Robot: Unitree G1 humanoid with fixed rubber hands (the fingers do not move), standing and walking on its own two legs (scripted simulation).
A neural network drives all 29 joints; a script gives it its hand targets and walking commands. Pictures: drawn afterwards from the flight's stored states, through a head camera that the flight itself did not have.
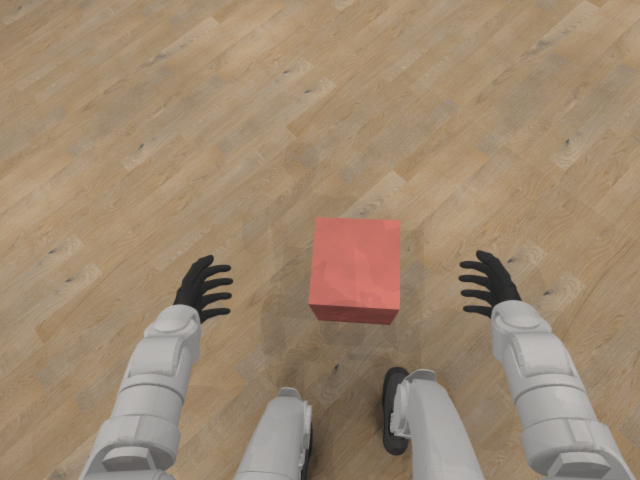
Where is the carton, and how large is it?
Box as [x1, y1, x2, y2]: [308, 217, 399, 324]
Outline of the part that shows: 316,217 308,303 317,318 322,320 389,324 399,309 399,220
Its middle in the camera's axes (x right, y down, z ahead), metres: +0.09 +0.10 +1.00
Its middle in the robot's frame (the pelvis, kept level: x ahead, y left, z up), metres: +0.50 +0.00 -0.56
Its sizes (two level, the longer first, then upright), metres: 0.210 0.200 0.250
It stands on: the floor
